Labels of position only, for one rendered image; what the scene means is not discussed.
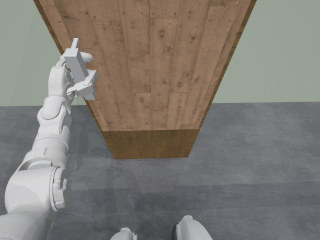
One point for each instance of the handle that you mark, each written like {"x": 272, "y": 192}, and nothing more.
{"x": 77, "y": 66}

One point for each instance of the robot left hand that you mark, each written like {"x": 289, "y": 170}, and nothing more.
{"x": 60, "y": 80}

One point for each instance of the left robot forearm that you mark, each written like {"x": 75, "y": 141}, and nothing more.
{"x": 52, "y": 142}

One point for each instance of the cupboard door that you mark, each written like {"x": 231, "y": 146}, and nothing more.
{"x": 158, "y": 61}

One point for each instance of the right robot thigh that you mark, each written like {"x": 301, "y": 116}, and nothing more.
{"x": 191, "y": 230}

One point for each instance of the robot left shin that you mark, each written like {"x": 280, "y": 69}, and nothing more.
{"x": 125, "y": 229}

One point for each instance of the robot left upper arm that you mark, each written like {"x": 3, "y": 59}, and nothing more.
{"x": 34, "y": 197}

